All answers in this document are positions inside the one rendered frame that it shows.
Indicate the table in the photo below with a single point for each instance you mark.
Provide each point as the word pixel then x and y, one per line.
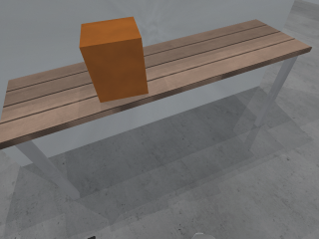
pixel 43 103

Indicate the carton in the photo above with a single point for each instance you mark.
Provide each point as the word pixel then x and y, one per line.
pixel 114 56

